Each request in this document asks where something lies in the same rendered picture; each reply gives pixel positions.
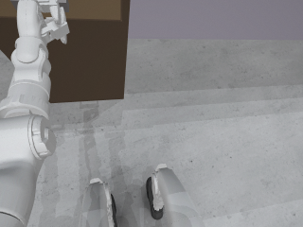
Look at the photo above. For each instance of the robot left upper arm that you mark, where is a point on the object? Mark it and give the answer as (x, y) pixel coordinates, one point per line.
(25, 142)

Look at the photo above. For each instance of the robot left forearm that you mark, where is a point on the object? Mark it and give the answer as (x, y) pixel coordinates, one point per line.
(29, 90)

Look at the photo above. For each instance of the robot left thigh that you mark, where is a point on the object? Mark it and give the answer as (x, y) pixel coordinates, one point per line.
(96, 199)

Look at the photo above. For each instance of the robot left hand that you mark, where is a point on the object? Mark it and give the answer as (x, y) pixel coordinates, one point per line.
(31, 22)

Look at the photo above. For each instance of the handle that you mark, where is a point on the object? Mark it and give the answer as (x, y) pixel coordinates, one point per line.
(62, 3)

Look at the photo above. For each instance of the cabinet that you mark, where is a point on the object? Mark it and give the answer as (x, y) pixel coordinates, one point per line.
(91, 66)

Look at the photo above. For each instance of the left robot shin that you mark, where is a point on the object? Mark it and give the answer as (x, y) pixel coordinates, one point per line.
(109, 209)

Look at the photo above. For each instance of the drawer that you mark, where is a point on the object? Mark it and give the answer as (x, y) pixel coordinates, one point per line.
(78, 9)

